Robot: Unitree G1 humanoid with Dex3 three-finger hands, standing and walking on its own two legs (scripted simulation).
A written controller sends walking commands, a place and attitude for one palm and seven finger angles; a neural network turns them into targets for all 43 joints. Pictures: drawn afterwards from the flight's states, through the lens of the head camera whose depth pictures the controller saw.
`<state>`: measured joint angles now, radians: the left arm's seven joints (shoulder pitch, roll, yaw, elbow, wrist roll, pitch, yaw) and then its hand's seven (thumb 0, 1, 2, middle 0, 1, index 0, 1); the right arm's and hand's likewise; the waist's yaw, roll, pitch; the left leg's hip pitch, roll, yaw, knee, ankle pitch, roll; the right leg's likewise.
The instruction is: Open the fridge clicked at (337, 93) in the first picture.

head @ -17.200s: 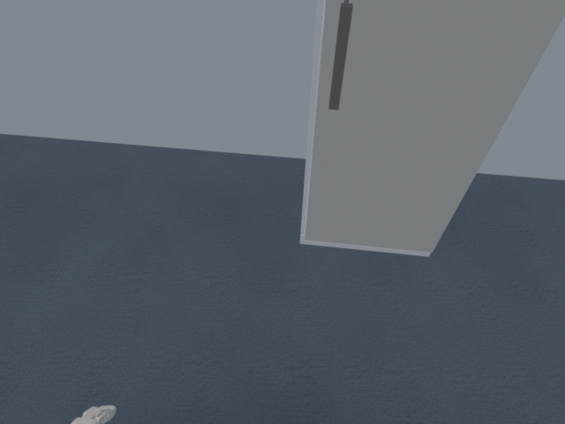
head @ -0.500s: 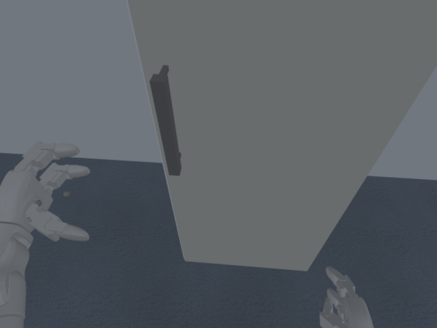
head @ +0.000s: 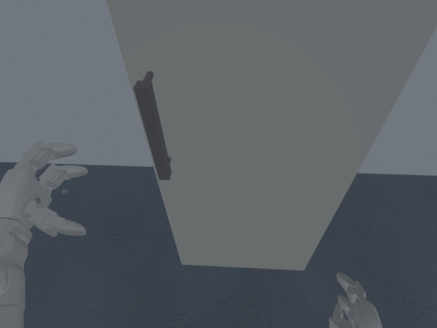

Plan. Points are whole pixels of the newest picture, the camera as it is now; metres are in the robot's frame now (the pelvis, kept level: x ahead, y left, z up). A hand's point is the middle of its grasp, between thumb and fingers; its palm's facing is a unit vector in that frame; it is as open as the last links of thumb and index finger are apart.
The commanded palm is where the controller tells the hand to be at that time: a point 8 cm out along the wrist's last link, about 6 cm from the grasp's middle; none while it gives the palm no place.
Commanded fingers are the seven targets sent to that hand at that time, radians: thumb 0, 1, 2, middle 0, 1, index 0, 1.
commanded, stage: raise the hand to about handle height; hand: left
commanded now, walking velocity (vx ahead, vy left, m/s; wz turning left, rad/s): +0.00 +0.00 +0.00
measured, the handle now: (158, 130) +0.47 +0.18 +0.11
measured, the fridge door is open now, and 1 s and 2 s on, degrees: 0 0 0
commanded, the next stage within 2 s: move the hooked fingers beside the handle in 0.04 s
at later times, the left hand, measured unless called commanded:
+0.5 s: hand (88, 180) +0.31 +0.25 +0.14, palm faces +0.08 -1.00 -0.04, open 14.0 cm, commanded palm +0.27 +0.31 +0.14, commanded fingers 0.00 -0.50 0.30 -0.30 -1.20 -0.30 -1.20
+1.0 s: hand (101, 161) +0.36 +0.26 +0.13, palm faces +0.06 -1.00 -0.02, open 14.0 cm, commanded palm +0.33 +0.30 +0.13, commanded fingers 0.00 -0.50 0.30 -0.30 -1.20 -0.30 -1.20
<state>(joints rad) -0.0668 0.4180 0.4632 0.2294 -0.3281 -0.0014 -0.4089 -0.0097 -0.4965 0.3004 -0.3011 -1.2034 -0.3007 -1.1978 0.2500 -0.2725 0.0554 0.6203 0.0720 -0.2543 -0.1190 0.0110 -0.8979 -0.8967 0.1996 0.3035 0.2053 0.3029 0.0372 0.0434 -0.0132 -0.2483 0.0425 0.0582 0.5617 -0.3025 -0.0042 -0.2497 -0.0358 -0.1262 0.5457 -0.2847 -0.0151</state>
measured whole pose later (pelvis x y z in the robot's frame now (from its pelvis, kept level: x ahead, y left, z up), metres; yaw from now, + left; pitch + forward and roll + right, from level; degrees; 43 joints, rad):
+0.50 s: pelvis +0.00 -0.01 +0.00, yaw +0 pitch +0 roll +0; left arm -0.16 0.40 0.42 0.32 -0.31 -0.02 -0.39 -0.01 -0.50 0.30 -0.30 -1.20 -0.30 -1.20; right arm 0.24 -0.27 0.05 0.63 0.07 -0.24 -0.13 0.01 -0.90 -0.90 0.20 0.30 0.21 0.30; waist 0.02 0.04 -0.01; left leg -0.27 0.04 0.06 0.56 -0.29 -0.01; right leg -0.28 -0.03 -0.12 0.56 -0.29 -0.02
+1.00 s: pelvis +0.00 +0.00 +0.00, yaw -1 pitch +3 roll +0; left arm -0.35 0.44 0.42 0.55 -0.27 -0.06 -0.38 -0.01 -0.50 0.30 -0.30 -1.20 -0.30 -1.20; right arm 0.29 -0.28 0.04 0.63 0.07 -0.19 -0.11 0.01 -0.90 -0.90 0.20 0.30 0.21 0.30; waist -0.01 0.03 -0.03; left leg -0.32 0.04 0.08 0.58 -0.30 0.00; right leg -0.34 -0.04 -0.10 0.58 -0.28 -0.01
